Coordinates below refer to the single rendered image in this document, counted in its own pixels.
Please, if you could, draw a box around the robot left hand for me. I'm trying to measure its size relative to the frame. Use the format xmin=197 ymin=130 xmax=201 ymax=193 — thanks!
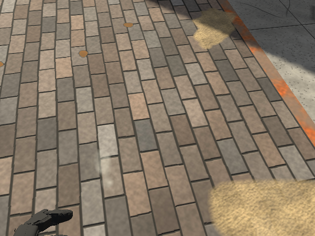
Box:
xmin=13 ymin=208 xmax=73 ymax=236

